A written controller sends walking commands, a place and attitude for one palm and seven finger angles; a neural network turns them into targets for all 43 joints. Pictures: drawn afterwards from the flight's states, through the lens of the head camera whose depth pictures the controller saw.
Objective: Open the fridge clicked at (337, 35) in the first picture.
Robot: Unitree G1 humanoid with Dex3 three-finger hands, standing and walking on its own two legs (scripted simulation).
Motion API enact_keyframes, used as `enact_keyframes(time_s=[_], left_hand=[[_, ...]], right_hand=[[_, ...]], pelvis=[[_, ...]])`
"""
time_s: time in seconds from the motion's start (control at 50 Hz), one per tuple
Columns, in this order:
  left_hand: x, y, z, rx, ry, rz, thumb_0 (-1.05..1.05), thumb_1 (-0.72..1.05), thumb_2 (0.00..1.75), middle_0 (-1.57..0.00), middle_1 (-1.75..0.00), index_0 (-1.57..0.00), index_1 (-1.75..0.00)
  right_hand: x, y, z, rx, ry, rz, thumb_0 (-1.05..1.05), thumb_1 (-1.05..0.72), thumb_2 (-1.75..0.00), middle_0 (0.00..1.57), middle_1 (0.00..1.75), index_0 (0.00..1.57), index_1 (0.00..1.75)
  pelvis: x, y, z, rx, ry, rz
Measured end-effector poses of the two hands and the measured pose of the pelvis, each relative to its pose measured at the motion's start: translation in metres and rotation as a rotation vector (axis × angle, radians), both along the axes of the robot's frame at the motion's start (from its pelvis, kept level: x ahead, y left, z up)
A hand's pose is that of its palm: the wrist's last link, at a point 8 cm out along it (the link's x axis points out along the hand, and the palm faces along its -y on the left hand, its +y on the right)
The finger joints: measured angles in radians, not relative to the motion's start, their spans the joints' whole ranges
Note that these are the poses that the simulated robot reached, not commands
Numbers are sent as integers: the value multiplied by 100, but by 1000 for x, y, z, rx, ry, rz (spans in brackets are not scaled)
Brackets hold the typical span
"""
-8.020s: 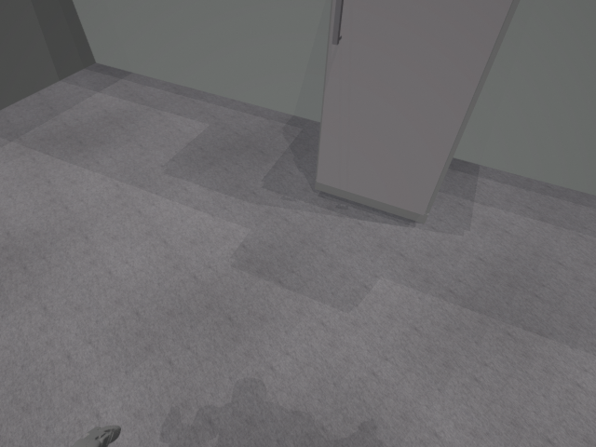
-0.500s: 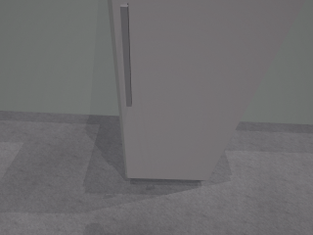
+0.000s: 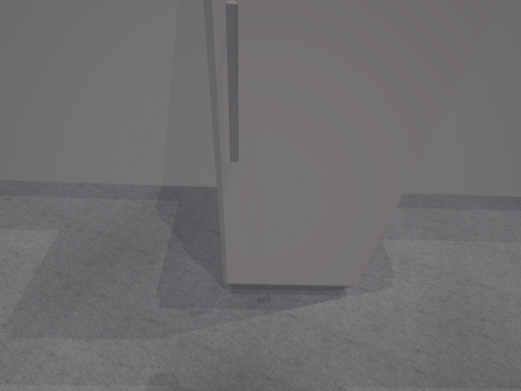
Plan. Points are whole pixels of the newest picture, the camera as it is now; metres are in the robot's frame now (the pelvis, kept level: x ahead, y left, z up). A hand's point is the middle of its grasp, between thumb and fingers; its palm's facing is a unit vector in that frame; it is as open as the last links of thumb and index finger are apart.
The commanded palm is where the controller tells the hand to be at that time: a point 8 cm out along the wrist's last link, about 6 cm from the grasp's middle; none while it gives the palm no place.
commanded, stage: look again from close up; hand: left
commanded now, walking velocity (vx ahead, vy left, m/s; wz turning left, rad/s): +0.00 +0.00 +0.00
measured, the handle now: (233, 90) +0.64 +0.10 +0.17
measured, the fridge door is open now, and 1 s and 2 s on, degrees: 0 0 0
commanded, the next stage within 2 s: none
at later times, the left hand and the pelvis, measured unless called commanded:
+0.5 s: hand out of the picture -0.01 +0.19 -0.16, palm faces -0.02 -0.98 -0.19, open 7.3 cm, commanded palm none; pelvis -0.04 +0.02 +0.01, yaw -2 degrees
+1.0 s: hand out of the picture -0.07 +0.17 -0.17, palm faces +0.01 -0.99 -0.16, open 7.4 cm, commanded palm none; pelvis -0.03 +0.02 +0.01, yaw -2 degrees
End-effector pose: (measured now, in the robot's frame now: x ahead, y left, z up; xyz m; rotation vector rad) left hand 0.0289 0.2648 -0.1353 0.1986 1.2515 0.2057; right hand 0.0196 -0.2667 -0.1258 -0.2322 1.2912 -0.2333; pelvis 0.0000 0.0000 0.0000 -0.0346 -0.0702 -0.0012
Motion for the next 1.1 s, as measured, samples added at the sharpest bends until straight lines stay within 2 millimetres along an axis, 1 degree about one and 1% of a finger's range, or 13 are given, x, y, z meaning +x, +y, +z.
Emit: enact_keyframes(time_s=[0.04,0.1,0.18,0.22,0.28,0.36,0.44,0.52,0.58,0.74,0.84,0.96,1.1], left_hand=[[-8,-3,7,4,7,-7,0,91,90,-20,-29,-20,-30],[-29,-7,9,17,49,-20,0,90,90,-20,-29,-20,-30],[-51,-13,9,7,109,-16,0,90,90,-20,-29,-20,-30],[-51,-13,7,0,110,-17,0,90,90,-20,-30,-20,-30],[-43,-11,0,-17,84,-21,1,90,90,-20,-30,-20,-30],[-35,-16,0,-49,52,-22,1,90,90,-20,-29,-20,-30],[-36,-23,1,-76,60,-43,0,90,90,-20,-29,-20,-30],[-47,-23,1,-77,89,-42,1,91,90,-20,-29,-20,-30],[-58,-22,0,-78,111,-30,1,91,90,-20,-29,-20,-30],[-89,-26,0,-87,182,2,0,91,90,-20,-29,-20,-30],[-101,-32,0,-97,212,15,0,91,90,-20,-29,-20,-30],[-100,-40,-1,-109,214,15,0,90,90,-20,-29,-20,-30],[-85,-45,-2,-113,185,4,0,90,90,-20,-29,-20,-30]], right_hand=[[0,4,1,17,-22,-9,1,-90,-90,20,30,20,30],[-1,6,-1,48,-54,-32,1,-90,-90,20,30,21,30],[-16,11,-2,68,-42,-49,1,-90,-90,20,30,20,30],[-27,12,-3,68,-20,-58,1,-90,-90,20,30,20,30],[-47,18,-8,53,26,-53,1,-90,-90,20,30,20,30],[-68,37,-8,71,104,-38,1,-91,-90,20,30,20,30],[-77,59,-9,119,120,-44,1,-91,-90,19,30,20,30],[-80,78,-11,158,116,-53,1,-90,-90,20,30,20,30],[-81,85,-13,171,120,-55,1,-91,-90,20,30,20,30],[-81,85,-15,168,120,-65,1,-91,-90,20,30,20,30],[-78,80,-14,159,116,-64,1,-91,-90,20,30,20,30],[-72,76,-14,153,104,-63,1,-91,-90,20,30,20,30],[-70,74,-15,157,105,-64,1,-91,-90,19,30,20,30]], pelvis=[[-3,-1,5,6,8,-11],[-11,-4,6,33,16,-33],[-21,-2,8,21,10,-31],[-23,0,7,13,13,-26],[-25,6,2,-4,21,-11],[-32,13,6,20,15,-18],[-36,18,9,28,25,-24],[-38,20,10,32,29,-26],[-38,22,10,32,31,-25],[-37,24,9,32,37,-30],[-35,23,9,33,40,-32],[-33,21,9,33,41,-35],[-30,17,8,35,46,-36]])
